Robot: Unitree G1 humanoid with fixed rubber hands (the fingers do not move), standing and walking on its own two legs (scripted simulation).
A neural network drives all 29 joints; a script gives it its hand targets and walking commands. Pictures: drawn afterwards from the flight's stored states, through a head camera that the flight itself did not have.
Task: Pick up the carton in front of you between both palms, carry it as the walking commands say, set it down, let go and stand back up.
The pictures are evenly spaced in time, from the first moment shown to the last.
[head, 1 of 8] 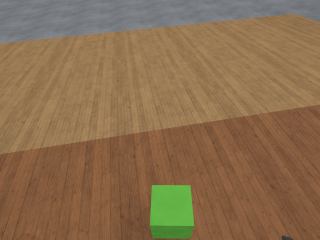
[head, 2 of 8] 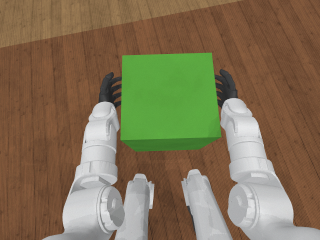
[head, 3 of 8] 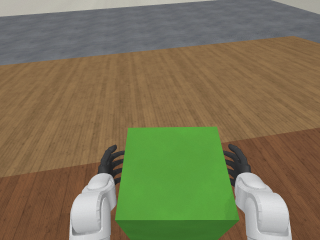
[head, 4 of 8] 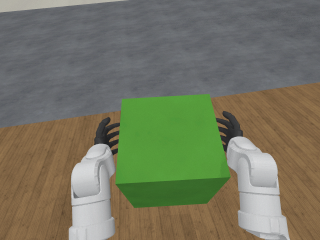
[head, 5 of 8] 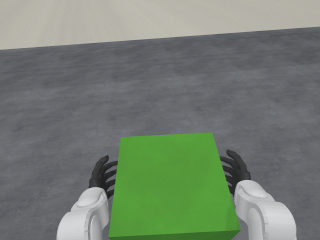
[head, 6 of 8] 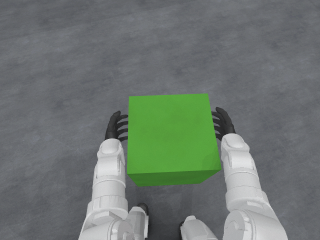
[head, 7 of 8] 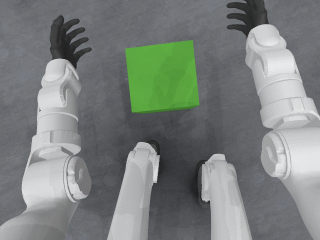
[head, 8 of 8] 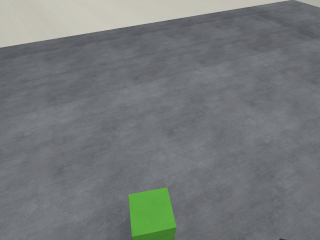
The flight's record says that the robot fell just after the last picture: no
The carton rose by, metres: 0.69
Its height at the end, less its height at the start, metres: -0.31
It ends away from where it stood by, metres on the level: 5.33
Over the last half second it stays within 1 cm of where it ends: yes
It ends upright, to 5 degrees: yes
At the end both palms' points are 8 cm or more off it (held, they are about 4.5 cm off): yes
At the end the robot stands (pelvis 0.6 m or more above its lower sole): yes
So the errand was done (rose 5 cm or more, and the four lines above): yes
